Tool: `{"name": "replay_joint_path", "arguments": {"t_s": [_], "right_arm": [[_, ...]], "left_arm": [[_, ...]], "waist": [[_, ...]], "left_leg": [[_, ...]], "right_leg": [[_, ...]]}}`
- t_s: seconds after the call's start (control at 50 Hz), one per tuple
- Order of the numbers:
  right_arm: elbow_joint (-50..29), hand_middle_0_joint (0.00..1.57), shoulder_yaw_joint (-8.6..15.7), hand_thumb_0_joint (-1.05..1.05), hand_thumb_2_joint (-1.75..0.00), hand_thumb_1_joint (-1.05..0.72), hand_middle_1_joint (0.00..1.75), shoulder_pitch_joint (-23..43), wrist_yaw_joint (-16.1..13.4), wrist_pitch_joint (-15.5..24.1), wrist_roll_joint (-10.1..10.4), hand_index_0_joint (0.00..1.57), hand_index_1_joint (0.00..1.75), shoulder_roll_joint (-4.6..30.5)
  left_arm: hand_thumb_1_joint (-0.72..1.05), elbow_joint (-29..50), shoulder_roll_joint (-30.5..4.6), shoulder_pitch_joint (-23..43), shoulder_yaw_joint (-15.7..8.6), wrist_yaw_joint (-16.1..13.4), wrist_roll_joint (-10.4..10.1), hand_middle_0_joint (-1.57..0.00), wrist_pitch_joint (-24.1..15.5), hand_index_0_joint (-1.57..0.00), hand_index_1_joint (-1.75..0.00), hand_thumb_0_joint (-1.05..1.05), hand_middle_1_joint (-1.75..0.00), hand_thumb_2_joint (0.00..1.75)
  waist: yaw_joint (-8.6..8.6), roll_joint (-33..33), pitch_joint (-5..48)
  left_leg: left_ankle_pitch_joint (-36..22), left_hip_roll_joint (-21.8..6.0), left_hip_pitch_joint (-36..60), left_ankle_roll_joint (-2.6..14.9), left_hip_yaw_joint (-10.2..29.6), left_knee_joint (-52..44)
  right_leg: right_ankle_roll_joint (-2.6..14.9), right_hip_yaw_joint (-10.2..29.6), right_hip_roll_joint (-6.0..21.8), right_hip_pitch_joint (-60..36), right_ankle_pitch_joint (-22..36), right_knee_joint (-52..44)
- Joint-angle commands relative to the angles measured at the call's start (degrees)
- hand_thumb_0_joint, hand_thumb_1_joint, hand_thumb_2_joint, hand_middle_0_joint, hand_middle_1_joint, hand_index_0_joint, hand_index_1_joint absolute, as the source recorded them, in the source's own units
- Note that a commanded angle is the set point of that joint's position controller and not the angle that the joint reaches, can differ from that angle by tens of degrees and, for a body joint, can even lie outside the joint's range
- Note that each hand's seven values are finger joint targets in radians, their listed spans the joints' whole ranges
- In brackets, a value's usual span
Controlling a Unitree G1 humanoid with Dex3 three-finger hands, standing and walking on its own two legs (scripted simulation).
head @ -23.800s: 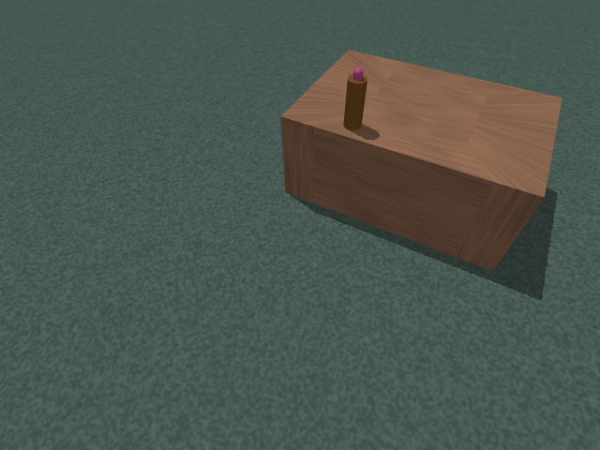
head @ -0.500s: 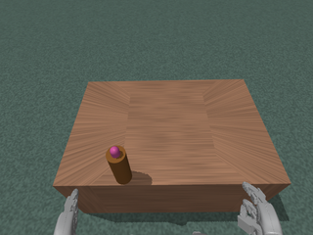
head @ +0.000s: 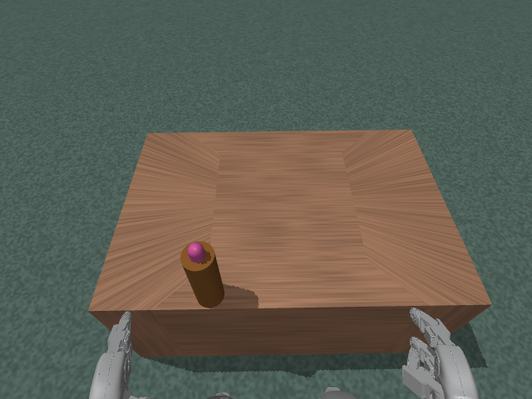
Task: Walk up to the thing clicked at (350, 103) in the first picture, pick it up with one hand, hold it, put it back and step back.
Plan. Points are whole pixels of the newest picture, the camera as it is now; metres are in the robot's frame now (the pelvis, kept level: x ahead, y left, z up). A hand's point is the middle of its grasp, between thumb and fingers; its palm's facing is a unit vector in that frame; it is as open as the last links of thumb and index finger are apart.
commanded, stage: home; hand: left
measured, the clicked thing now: (203, 273) +0.41 +0.16 -0.18
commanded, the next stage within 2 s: stand in 1.48 s
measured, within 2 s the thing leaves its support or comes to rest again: neither
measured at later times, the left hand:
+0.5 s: hand (158, 362) +0.20 +0.18 -0.05, palm faces +0.13 -0.97 -0.23, open 17.4 cm
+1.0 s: hand (160, 371) +0.18 +0.17 -0.04, palm faces +0.12 -0.96 -0.24, open 17.4 cm
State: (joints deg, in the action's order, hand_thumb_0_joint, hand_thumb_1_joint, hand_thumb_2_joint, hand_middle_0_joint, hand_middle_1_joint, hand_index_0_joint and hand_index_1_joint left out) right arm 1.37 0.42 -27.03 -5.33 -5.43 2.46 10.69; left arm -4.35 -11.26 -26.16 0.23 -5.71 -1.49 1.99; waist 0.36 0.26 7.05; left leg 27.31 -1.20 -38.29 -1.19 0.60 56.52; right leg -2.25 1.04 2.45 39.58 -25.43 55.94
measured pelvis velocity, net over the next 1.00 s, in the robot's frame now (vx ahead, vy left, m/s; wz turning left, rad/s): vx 0.01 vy -0.01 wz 0.01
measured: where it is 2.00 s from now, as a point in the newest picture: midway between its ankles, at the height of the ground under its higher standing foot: outside the picture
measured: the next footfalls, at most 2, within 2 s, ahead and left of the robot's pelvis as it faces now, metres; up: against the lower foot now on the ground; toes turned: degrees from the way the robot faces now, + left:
none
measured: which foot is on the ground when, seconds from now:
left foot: down 0.00-1.00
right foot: down 0.00-1.00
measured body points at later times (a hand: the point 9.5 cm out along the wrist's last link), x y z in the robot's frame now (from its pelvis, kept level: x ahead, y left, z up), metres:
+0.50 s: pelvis +0.02 +0.00 +0.00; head +0.05 +0.00 +0.45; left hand +0.18 +0.23 -0.03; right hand +0.18 -0.23 -0.03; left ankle +0.01 +0.13 -0.68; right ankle +0.03 -0.14 -0.68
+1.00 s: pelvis +0.01 -0.01 +0.00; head +0.04 +0.00 +0.45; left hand +0.17 +0.22 -0.03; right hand +0.18 -0.24 -0.04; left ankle +0.01 +0.13 -0.68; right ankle +0.03 -0.14 -0.68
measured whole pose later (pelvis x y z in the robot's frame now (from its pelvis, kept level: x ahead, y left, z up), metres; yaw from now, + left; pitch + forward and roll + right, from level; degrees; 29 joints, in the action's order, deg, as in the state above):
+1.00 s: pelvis +0.01 -0.01 +0.00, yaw +0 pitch +10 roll +0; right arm 7.0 -0.3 -24.6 -5.6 -3.3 2.2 12.2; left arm -0.8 -11.1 -28.0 -0.7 -5.4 -1.4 5.7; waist -0.7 -0.2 7.4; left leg 28.5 -1.8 -38.0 -1.7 1.5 56.7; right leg -1.8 0.1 1.9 38.9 -26.6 55.8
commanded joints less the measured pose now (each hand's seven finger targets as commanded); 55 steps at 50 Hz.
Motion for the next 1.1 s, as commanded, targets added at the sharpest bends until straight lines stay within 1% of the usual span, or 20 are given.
{"name": "replay_joint_path", "arguments": {"t_s": [0.0,0.02,0.08,0.16,0.24,0.36,0.38,0.42,0.58,0.6,0.62,0.66,0.76,0.84,0.88,0.9,0.92,1.0,1.06,1.08], "right_arm": [[-10.7,0.2,4.2,0.0,-0.9,-0.9,0.3,0.6,-0.6,3.9,-0.3,0.2,0.3,7.2],[-9.6,0.2,3.6,0.0,-0.9,-0.9,0.3,0.3,-0.5,3.7,-0.2,0.2,0.3,6.7],[-11.2,0.2,3.4,0.0,-0.9,-0.9,0.3,1.3,-0.6,4.0,-0.2,0.2,0.3,6.4],[-10.3,0.2,2.5,0.0,-0.9,-0.9,0.3,0.8,-0.5,3.9,-0.4,0.2,0.3,5.9],[-10.8,0.2,3.0,0.0,-0.9,-0.9,0.3,0.3,-0.4,4.0,-0.5,0.2,0.3,6.0],[-10.4,0.2,3.9,0.0,-0.9,-0.9,0.3,0.1,-0.4,4.0,-0.4,0.2,0.3,7.0],[-10.8,0.2,3.5,0.0,-0.9,-0.9,0.3,-0.2,-0.4,4.0,-0.6,0.2,0.3,6.3],[-9.5,0.2,2.9,0.0,-0.9,-0.9,0.3,-0.7,-0.3,3.7,-0.5,0.2,0.3,5.6],[-10.3,0.2,3.0,0.0,-0.9,-0.9,0.3,0.2,-0.1,3.9,-0.8,0.2,0.3,6.1],[-11.1,0.2,4.0,0.0,-0.9,-0.9,0.3,-0.3,-0.2,3.8,-0.8,0.2,0.3,6.9],[-11.2,0.2,3.3,0.0,-0.9,-0.9,0.3,-0.2,-0.1,3.8,-0.8,0.2,0.3,6.3],[-12.0,0.2,3.2,0.0,-0.9,-0.9,0.3,0.2,-0.2,3.9,-0.7,0.2,0.3,6.3],[-10.7,0.2,2.9,0.0,-0.9,-0.9,0.3,0.5,-0.1,4.0,-0.7,0.2,0.3,6.1],[-11.5,0.2,3.1,0.0,-0.9,-0.9,0.3,1.1,-0.3,4.2,-0.7,0.2,0.3,6.5],[-12.4,0.2,3.5,0.0,-0.9,-0.9,0.3,1.0,-0.4,4.4,-0.8,0.2,0.3,6.6],[-11.2,0.2,2.8,0.0,-0.9,-0.9,0.3,0.0,-0.3,4.3,-0.8,0.2,0.3,6.3],[3.2,0.2,3.3,0.0,-0.9,-0.9,0.3,5.0,-0.8,4.6,-0.5,0.2,0.3,9.4],[3.1,0.2,2.2,0.0,-0.9,-0.9,0.3,6.9,-1.7,6.5,-0.3,0.2,0.3,8.2],[6.9,0.2,2.4,0.0,-0.9,-0.9,0.3,8.3,-2.3,7.5,-0.6,0.2,0.3,8.5],[7.9,0.2,2.3,0.0,-0.9,-0.9,0.3,9.2,-2.3,8.0,-0.6,0.2,0.3,8.5]], "left_arm": [[-0.57,11.2,-5.1,2.1,-2.8,-0.7,0.2,-0.05,-2.6,-0.05,-0.05,0.0,-0.05,0.04],[-0.55,10.9,-5.7,1.6,-3.0,-0.8,0.1,-0.05,-2.6,-0.05,-0.05,0.0,-0.05,0.05],[-0.55,10.7,-5.9,0.4,-3.5,-0.8,0.2,-0.05,-2.4,-0.05,-0.05,0.0,-0.05,0.05],[-0.55,10.7,-5.1,0.5,-2.5,-0.7,0.2,-0.05,-2.1,-0.05,-0.05,0.0,-0.05,0.05],[-0.56,12.8,-5.6,1.3,-3.3,-0.5,0.1,-0.05,-1.9,-0.05,-0.05,0.0,-0.05,0.05],[-0.55,12.3,-5.4,0.7,-3.3,-0.4,0.0,-0.05,-1.2,-0.05,-0.05,0.0,-0.05,0.05],[-0.56,12.8,-5.6,0.6,-3.8,-0.3,0.1,-0.05,-1.1,-0.05,-0.05,0.0,-0.05,0.05],[-0.54,11.6,-5.9,-0.2,-3.8,-0.2,0.1,-0.05,-0.9,-0.05,-0.05,0.0,-0.06,0.06],[-0.55,12.0,-4.6,0.0,-2.5,0.2,0.2,-0.05,-0.6,-0.05,-0.05,0.0,-0.05,0.05],[-0.55,12.9,-4.9,0.3,-3.1,0.1,0.2,-0.05,-0.5,-0.05,-0.05,0.0,-0.05,0.06],[-0.54,13.3,-5.5,0.4,-3.6,0.2,0.2,-0.05,-0.4,-0.05,-0.05,0.0,-0.05,0.06],[-0.55,12.4,-5.3,0.2,-3.4,0.3,0.3,-0.05,-0.3,-0.05,-0.05,0.0,-0.05,0.06],[-0.54,12.4,-5.3,0.9,-3.4,0.4,0.1,-0.05,-0.1,-0.05,-0.06,0.0,-0.06,0.06],[-0.53,12.7,-5.5,0.2,-3.5,0.2,0.1,-0.05,-0.1,-0.05,-0.06,0.0,-0.06,0.06],[-0.56,13.1,-5.3,0.0,-3.3,0.4,0.1,-0.05,0.0,-0.05,-0.05,0.0,-0.05,0.05],[-0.57,12.8,-5.0,-0.1,-3.0,0.4,0.1,-0.05,0.1,-0.05,-0.05,0.0,-0.05,0.04],[-0.56,15.3,-7.6,-1.7,-5.8,-0.9,0.4,-0.05,0.6,-0.05,-0.05,0.0,-0.05,0.05],[-0.58,15.4,-5.2,-1.5,-2.1,-1.5,0.3,-0.05,2.0,-0.05,-0.05,0.0,-0.05,0.03],[-0.54,15.8,-6.1,-1.1,-3.1,-2.0,0.6,-0.05,2.4,-0.05,-0.06,0.0,-0.06,0.06],[-0.55,15.9,-5.9,-0.7,-2.4,-2.2,0.6,-0.05,2.5,-0.05,-0.05,0.0,-0.05,0.06]], "waist": [[-0.27,-0.5,4.2],[0.11,-1.1,2.7],[0.23,0.4,5.0],[0.44,-0.3,4.3],[0.31,-1.1,7.2],[-0.09,-1.3,6.0],[0.02,-0.8,7.8],[-0.11,-0.1,6.1],[-0.04,-0.8,6.8],[-0.28,-0.7,7.9],[0.2,-1.5,8.0],[-0.46,0.6,7.0],[-0.19,0.3,4.5],[0.17,0.2,4.2],[-0.21,0.0,6.3],[-0.34,0.7,6.1],[-0.73,1.0,4.9],[-1.88,1.3,3.3],[-2.34,-1.8,3.7],[-2.14,-1.8,2.2]], "left_leg": [[-5.1,0.7,2.5,0.95,-1.1,-12.4],[-4.7,1.1,1.7,0.96,-1.8,-12.2],[-7.6,1.4,2.6,1.14,-2.4,-10.7],[-9.0,1.3,2.7,0.99,-2.2,-10.7],[-13.0,1.2,4.0,0.82,-2.2,-9.9],[-14.1,1.0,4.4,0.58,-2.0,-10.0],[-15.8,1.1,4.5,0.61,-2.1,-9.3],[-14.7,1.3,4.2,0.91,-2.5,-9.0],[-17.9,1.0,5.1,0.35,-2.0,-9.2],[-18.5,0.9,5.0,0.29,-1.8,-9.2],[-19.7,1.0,5.1,0.12,-1.8,-9.1],[-17.4,1.1,4.9,0.6,-2.2,-8.9],[-12.0,1.2,3.1,0.85,-2.2,-9.7],[-9.4,1.4,2.4,1.02,-2.5,-10.1],[-11.4,1.5,3.2,1.06,-2.6,-9.3],[-11.3,1.5,3.0,1.15,-2.6,-9.1],[-9.3,0.9,3.8,1.1,-0.5,-8.8],[-8.1,1.0,3.5,1.4,-0.9,-9.1],[-7.8,0.9,4.2,1.29,-1.2,-9.2],[-6.4,0.8,3.5,1.26,-1.1,-9.7]], "right_leg": [[2.26,-3.8,-2.6,-4.4,4.7,-7.9],[2.23,-3.6,-2.3,-4.5,4.2,-8.7],[2.13,-3.1,-2.2,-5.9,6.5,-8.9],[2.2,-3.3,-2.2,-5.4,7.7,-8.5],[2.26,-3.3,-2.1,-6.8,11.4,-7.6],[2.29,-3.5,-2.2,-6.3,12.1,-7.4],[2.29,-3.4,-2.1,-7.3,13.8,-7.1],[1.97,-3.1,-2.0,-7.1,13.4,-8.0],[2.25,-3.7,-2.1,-7.1,15.4,-6.7],[2.36,-3.7,-2.1,-7.1,15.7,-6.3],[2.4,-3.7,-2.1,-7.6,16.6,-6.1],[2.01,-3.5,-2.1,-7.2,15.4,-7.0],[2.06,-3.3,-1.9,-6.1,10.4,-8.2],[2.04,-3.2,-1.9,-5.8,8.3,-8.7],[1.97,-3.1,-1.8,-6.3,10.5,-8.4],[1.98,-3.1,-1.8,-6.4,10.5,-8.4],[1.94,-4.0,-2.8,-6.4,9.0,-8.8],[1.9,-3.9,-2.5,-6.2,8.2,-10.2],[2.11,-3.9,-2.5,-5.8,7.7,-10.5],[2.15,-4.1,-2.5,-5.3,6.3,-10.7]]}}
